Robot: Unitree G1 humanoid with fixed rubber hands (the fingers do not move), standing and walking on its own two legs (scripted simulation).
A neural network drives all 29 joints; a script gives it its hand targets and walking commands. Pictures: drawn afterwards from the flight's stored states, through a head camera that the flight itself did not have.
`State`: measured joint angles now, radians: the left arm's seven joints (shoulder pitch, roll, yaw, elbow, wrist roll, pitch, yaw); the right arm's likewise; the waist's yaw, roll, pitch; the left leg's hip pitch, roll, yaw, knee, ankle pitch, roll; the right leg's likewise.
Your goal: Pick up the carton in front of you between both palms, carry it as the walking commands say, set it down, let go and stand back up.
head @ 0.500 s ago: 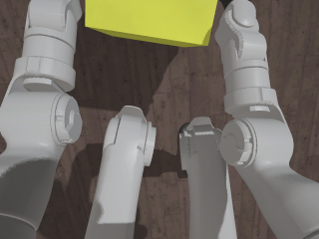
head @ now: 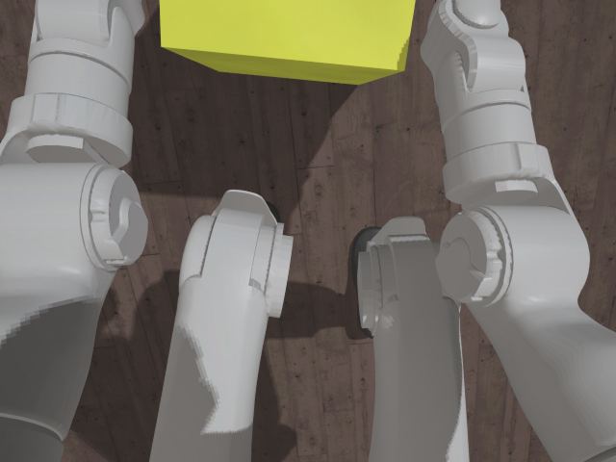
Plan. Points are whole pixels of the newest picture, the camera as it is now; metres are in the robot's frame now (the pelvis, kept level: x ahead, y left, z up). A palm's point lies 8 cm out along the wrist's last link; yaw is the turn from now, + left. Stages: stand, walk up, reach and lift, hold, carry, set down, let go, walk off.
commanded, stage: set down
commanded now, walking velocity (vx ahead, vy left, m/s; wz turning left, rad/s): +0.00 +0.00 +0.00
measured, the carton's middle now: out of the picture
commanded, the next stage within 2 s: let go in 1.98 s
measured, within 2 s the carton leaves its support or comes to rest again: neither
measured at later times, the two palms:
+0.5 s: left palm out of the picture +0.53 +0.25 -0.18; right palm out of the picture +0.56 -0.06 -0.18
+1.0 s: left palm out of the picture +0.55 +0.29 -0.17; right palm out of the picture +0.57 -0.09 -0.17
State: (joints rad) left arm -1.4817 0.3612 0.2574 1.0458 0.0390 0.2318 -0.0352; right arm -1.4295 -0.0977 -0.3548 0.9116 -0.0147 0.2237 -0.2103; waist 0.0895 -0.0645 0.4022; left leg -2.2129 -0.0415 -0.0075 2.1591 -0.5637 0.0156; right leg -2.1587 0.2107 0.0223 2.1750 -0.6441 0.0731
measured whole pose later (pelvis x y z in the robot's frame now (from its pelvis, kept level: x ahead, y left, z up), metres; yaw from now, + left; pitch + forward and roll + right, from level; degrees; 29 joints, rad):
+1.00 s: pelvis +0.00 +0.01 -0.02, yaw +0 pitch +32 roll -3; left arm -1.57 0.55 0.13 1.10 -0.22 0.10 -0.03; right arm -1.49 -0.29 -0.12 0.92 0.19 0.16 -0.19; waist 0.05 -0.03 0.51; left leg -2.22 0.00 0.03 2.23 -0.56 0.07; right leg -2.15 0.10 -0.02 2.24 -0.65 0.05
